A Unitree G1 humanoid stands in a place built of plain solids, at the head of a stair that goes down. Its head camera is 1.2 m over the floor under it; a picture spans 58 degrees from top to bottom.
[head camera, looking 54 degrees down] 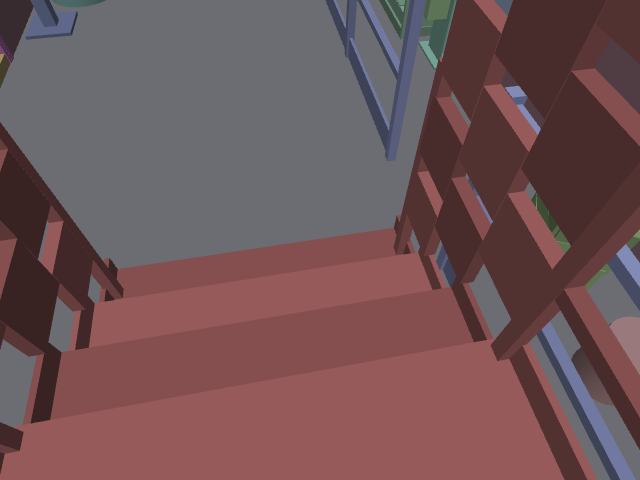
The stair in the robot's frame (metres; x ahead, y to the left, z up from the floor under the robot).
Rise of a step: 0.18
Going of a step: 0.28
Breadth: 1.40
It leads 11 degrees to the left of straight ahead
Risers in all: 4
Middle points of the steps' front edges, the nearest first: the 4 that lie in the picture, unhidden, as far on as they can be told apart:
0.39 0.14 0.00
0.67 0.19 -0.18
0.94 0.24 -0.36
1.22 0.29 -0.54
